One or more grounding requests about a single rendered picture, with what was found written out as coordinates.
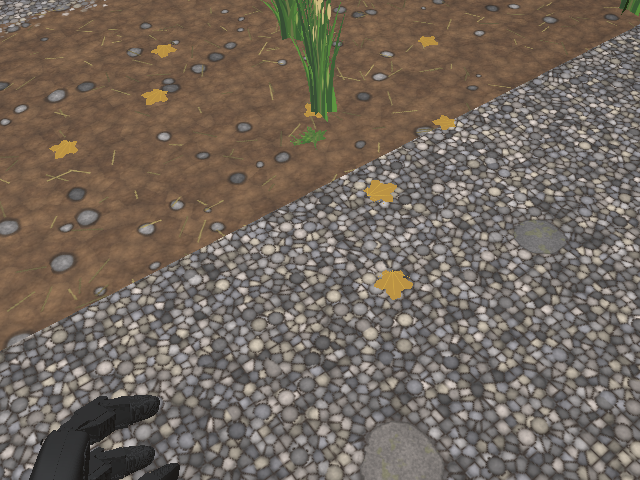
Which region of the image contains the robot left hand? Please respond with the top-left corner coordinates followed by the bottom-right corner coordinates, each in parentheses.
top-left (29, 395), bottom-right (180, 480)

